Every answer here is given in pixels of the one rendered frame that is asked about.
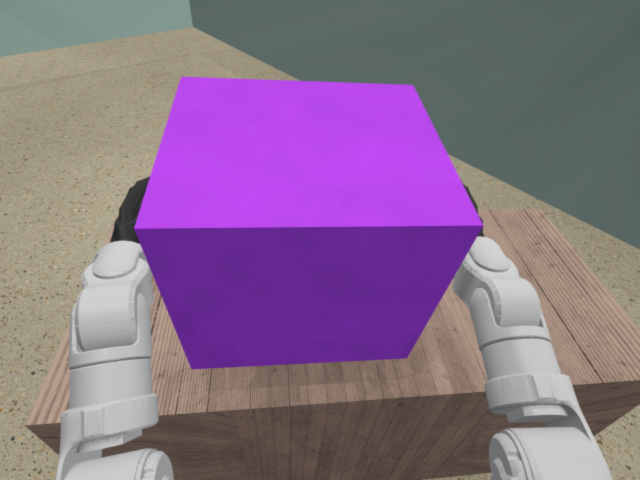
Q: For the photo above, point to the robot left hand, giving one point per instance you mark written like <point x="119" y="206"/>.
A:
<point x="128" y="213"/>

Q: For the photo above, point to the carton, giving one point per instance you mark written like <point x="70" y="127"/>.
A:
<point x="293" y="222"/>

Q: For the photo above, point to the robot right hand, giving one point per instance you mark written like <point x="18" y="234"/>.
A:
<point x="475" y="206"/>

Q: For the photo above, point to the right robot forearm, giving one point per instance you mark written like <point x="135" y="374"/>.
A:
<point x="524" y="379"/>

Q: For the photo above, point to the left robot upper arm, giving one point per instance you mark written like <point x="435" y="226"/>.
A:
<point x="144" y="464"/>

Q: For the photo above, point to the left robot forearm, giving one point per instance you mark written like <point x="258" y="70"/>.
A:
<point x="110" y="346"/>

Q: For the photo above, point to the right robot upper arm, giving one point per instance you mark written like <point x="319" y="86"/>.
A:
<point x="546" y="453"/>

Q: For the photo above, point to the pedestal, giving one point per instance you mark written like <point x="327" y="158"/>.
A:
<point x="422" y="417"/>

